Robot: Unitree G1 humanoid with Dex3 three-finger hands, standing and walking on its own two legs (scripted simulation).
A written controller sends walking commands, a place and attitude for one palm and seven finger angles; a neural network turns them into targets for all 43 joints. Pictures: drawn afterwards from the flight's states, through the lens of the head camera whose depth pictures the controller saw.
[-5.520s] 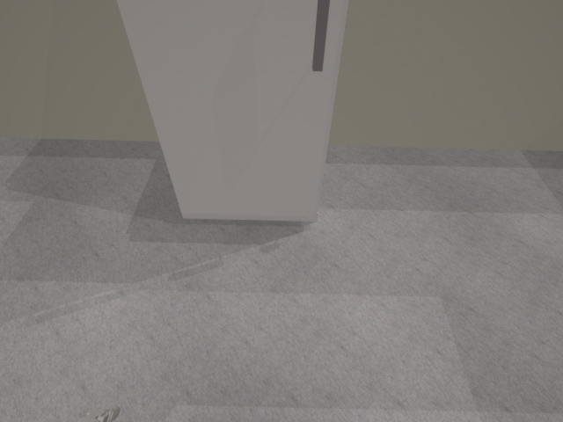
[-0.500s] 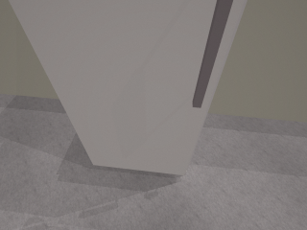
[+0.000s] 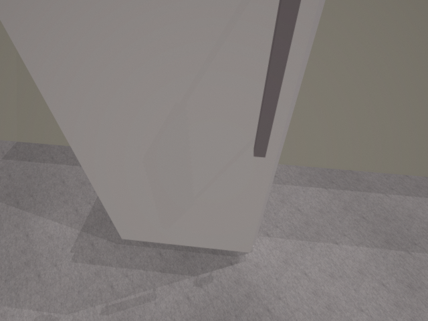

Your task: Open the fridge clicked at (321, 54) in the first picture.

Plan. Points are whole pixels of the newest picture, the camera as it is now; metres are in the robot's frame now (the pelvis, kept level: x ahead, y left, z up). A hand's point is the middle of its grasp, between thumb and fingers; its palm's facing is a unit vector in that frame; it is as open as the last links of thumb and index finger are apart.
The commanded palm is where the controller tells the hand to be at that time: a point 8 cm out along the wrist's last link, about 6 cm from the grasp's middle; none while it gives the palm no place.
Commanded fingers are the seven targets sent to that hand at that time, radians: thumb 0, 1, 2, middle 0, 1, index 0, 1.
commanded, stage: look again from close up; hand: right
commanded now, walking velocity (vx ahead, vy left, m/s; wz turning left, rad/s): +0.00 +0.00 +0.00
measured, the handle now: (275, 63) +0.51 -0.08 +0.25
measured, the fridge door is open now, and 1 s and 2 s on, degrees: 0 0 0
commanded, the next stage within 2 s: raise the hand to about handle height in 0.84 s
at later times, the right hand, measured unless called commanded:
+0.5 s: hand out of the picture +0.01 -0.18 -0.17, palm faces -0.01 +0.98 -0.22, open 7.4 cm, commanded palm none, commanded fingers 0.00 -0.90 -0.90 0.20 0.30 0.20 0.30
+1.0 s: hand out of the picture +0.06 -0.18 -0.15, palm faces +0.13 +0.96 -0.23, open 7.4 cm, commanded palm +0.10 -0.23 -0.06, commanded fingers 0.00 -0.81 -0.86 0.21 0.36 0.21 0.36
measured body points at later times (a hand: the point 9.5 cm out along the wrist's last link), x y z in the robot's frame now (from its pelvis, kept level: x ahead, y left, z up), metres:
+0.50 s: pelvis +0.00 +0.01 +0.00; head +0.01 +0.00 +0.45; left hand +0.04 +0.26 -0.14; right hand +0.01 -0.24 -0.15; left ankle -0.03 +0.15 -0.74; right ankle +0.03 -0.09 -0.74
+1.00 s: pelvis +0.00 +0.02 +0.00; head +0.02 +0.02 +0.45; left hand +0.05 +0.27 -0.14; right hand +0.05 -0.23 -0.13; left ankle -0.03 +0.15 -0.74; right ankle +0.03 -0.09 -0.74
